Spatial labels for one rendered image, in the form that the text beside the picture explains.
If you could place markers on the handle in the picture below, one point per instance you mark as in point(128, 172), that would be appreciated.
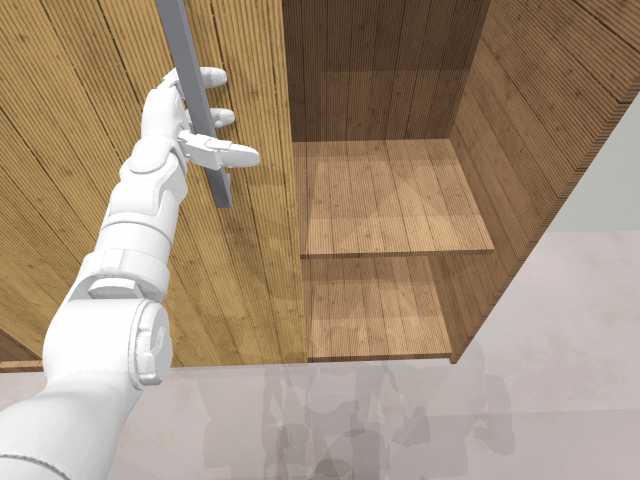
point(178, 33)

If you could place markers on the robot left hand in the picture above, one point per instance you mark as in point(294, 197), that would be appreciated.
point(164, 115)

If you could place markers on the wardrobe door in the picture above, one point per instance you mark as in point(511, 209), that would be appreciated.
point(12, 350)
point(74, 78)

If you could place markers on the robot left upper arm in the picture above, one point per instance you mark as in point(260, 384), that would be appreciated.
point(101, 355)

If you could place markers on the robot left forearm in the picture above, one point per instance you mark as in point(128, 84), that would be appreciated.
point(131, 254)

